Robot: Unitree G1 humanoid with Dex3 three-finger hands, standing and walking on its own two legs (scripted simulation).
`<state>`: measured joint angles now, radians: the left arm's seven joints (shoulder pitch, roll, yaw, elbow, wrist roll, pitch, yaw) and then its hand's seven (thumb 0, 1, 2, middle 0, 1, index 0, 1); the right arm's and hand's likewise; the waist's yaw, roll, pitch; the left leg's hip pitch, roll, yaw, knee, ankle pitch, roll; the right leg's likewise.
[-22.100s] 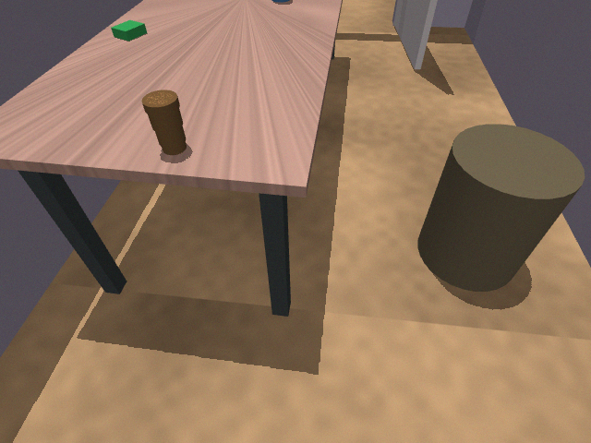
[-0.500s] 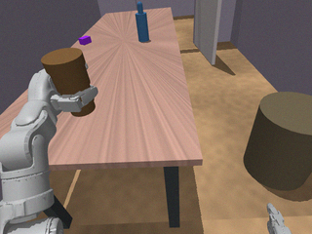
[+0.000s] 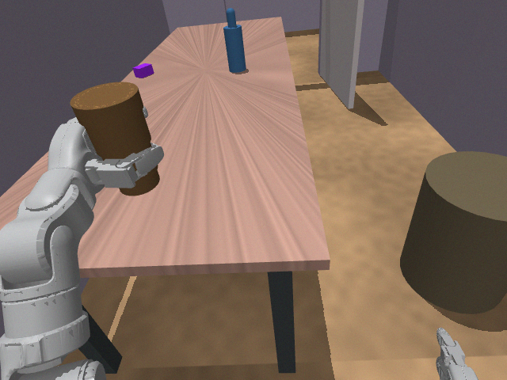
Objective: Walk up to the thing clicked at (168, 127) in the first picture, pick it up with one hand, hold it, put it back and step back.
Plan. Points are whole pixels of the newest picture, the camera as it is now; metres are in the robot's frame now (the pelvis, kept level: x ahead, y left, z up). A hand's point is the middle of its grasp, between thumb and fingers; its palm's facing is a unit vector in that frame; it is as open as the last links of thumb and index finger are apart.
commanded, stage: hold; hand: left
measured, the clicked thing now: (124, 143) +0.33 +0.17 +0.30
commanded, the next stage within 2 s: crouch in 1.86 s
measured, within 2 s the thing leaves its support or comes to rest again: neither
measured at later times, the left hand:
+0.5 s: hand (124, 140) +0.34 +0.17 +0.30, palm faces +0.13 -0.99 +0.01, open 9.0 cm
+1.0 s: hand (127, 142) +0.34 +0.17 +0.29, palm faces +0.13 -0.99 +0.01, open 9.0 cm
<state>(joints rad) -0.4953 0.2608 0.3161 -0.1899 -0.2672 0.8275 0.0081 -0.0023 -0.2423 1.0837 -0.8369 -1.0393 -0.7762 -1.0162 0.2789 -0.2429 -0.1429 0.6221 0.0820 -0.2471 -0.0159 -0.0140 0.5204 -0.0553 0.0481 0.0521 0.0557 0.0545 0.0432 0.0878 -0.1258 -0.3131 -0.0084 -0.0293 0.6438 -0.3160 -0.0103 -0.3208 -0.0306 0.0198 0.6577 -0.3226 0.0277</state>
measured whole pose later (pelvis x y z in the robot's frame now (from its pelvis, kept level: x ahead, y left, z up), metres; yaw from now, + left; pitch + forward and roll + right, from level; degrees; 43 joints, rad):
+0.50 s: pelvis -0.01 +0.00 +0.00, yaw +0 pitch -1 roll +0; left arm -0.57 0.29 0.31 -0.10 -0.25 0.79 0.01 0.00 -0.24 1.08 -0.84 -1.04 -0.78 -1.02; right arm 0.29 -0.24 -0.13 0.61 0.08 -0.28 -0.03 -0.01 0.53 -0.05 0.05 0.05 0.06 0.05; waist 0.03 0.08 -0.12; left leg -0.32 -0.01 -0.02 0.65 -0.31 -0.01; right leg -0.33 -0.03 0.03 0.65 -0.31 0.03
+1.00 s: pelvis -0.01 +0.00 +0.00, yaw +0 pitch -1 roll +0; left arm -0.57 0.29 0.31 -0.07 -0.25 0.79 0.00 0.00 -0.24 1.09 -0.84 -1.04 -0.78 -1.02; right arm 0.30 -0.23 -0.11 0.59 0.08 -0.28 -0.03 -0.01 0.53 -0.05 0.05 0.05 0.05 0.05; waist 0.03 0.08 -0.12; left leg -0.31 -0.01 -0.03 0.64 -0.30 -0.01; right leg -0.32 -0.03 0.02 0.65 -0.30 0.03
